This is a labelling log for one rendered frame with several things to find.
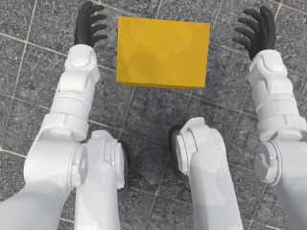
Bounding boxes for robot left hand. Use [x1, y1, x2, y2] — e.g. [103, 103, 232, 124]
[74, 0, 108, 48]

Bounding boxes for robot right upper arm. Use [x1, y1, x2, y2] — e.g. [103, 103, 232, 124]
[254, 140, 307, 230]

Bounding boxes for right robot forearm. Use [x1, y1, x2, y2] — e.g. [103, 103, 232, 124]
[248, 49, 307, 142]

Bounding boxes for robot thigh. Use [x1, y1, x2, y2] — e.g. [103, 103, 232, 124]
[176, 125, 244, 230]
[74, 137, 124, 230]

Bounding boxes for carton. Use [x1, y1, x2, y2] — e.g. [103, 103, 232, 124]
[116, 16, 210, 90]

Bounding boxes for robot right thigh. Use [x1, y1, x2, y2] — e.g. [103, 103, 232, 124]
[176, 125, 244, 230]

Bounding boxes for robot right hand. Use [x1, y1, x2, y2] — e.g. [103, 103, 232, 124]
[232, 5, 276, 61]

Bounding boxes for robot left upper arm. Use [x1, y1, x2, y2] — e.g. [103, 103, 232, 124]
[0, 139, 88, 230]

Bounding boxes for robot left thigh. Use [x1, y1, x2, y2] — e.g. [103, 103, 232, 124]
[74, 137, 124, 230]

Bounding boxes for left robot forearm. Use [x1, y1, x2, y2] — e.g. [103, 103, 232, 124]
[23, 44, 101, 181]

